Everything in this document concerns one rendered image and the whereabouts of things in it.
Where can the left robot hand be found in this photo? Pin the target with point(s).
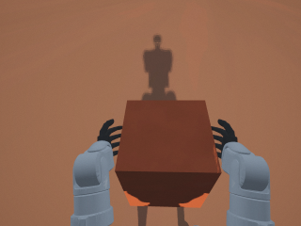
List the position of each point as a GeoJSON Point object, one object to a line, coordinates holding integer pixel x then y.
{"type": "Point", "coordinates": [104, 134]}

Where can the left robot forearm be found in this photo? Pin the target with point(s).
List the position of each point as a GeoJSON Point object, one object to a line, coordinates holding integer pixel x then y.
{"type": "Point", "coordinates": [90, 186]}

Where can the right robot forearm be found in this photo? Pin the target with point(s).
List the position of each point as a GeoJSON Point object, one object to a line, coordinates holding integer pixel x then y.
{"type": "Point", "coordinates": [249, 186]}

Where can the carton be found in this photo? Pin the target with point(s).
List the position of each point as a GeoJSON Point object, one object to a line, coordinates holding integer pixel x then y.
{"type": "Point", "coordinates": [167, 155]}

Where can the right robot hand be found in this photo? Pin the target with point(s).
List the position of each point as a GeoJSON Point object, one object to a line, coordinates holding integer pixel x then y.
{"type": "Point", "coordinates": [228, 136]}

